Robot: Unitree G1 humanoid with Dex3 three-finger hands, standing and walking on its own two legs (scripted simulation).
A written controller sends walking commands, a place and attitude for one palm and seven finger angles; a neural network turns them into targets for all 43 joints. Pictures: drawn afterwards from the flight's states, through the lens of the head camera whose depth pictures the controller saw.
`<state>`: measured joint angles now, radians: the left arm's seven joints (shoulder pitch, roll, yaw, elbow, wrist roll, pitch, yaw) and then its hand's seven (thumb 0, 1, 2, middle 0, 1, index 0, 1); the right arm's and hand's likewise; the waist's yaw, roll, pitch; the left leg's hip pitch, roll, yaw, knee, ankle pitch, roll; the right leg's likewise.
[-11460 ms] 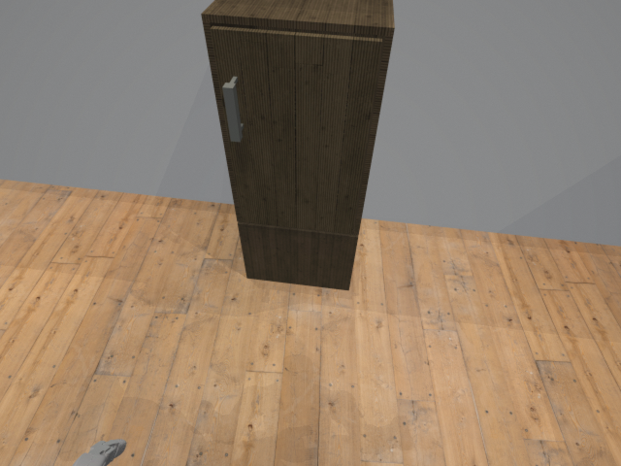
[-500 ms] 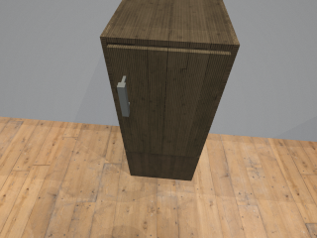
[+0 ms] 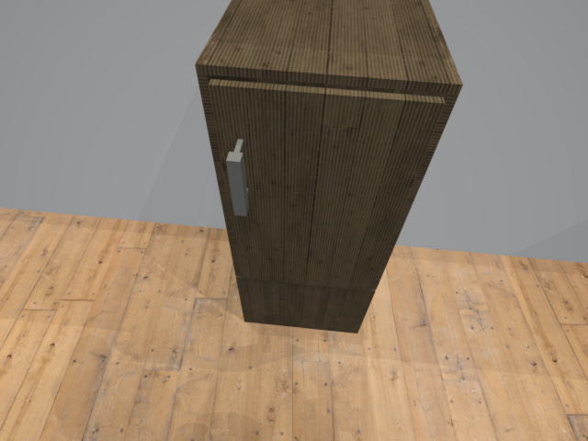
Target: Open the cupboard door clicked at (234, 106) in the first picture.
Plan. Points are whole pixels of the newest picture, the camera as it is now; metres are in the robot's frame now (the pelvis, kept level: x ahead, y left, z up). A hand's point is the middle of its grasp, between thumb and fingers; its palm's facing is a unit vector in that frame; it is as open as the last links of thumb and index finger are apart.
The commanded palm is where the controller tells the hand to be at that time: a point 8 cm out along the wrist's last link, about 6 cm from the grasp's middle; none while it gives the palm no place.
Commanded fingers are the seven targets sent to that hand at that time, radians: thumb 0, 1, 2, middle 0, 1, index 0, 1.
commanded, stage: come to a stop and stand still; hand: left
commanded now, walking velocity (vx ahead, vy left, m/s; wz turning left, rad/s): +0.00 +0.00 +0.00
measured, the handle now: (240, 178) +0.55 +0.14 +0.01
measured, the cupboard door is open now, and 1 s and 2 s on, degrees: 0 0 0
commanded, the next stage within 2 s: look again from close up in 0.88 s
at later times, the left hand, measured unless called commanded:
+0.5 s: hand out of the picture +0.01 +0.22 -0.16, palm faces +0.02 -0.96 -0.28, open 7.4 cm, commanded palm none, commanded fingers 0.00 0.90 0.90 -0.20 -0.30 -0.20 -0.30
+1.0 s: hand out of the picture -0.10 +0.19 -0.18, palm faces +0.03 -0.98 -0.20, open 7.4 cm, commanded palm none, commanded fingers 0.00 0.90 0.90 -0.20 -0.30 -0.20 -0.30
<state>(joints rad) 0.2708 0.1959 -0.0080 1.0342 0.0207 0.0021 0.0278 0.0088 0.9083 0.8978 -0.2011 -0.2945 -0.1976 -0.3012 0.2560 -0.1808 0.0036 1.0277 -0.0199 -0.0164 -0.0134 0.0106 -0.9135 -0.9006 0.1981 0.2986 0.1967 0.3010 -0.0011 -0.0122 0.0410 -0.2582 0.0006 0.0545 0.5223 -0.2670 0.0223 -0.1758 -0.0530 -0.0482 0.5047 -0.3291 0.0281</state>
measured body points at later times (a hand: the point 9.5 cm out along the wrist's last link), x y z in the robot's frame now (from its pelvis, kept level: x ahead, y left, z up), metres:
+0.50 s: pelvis -0.06 +0.00 +0.00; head -0.08 +0.00 +0.45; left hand +0.01 +0.27 -0.14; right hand +0.03 -0.27 -0.13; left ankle +0.01 +0.10 -0.74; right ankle -0.04 -0.13 -0.74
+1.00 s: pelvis -0.07 +0.01 +0.00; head -0.08 +0.02 +0.45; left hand -0.10 +0.24 -0.16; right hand -0.07 -0.23 -0.15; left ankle +0.01 +0.10 -0.74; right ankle -0.04 -0.13 -0.74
